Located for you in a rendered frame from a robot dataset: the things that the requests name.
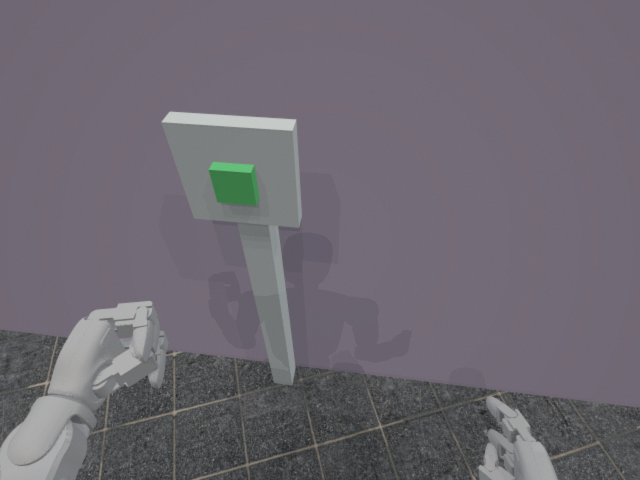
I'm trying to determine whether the robot right hand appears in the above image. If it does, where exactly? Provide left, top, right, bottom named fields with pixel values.
left=478, top=396, right=558, bottom=480

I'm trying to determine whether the left robot forearm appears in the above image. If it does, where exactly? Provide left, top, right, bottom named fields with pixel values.
left=0, top=395, right=97, bottom=480

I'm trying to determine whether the panel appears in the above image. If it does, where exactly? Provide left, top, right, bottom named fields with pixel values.
left=161, top=112, right=302, bottom=385

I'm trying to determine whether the button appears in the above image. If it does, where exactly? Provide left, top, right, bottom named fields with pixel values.
left=209, top=162, right=260, bottom=206

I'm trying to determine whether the robot left hand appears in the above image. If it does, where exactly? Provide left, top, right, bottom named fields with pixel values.
left=48, top=301, right=169, bottom=413

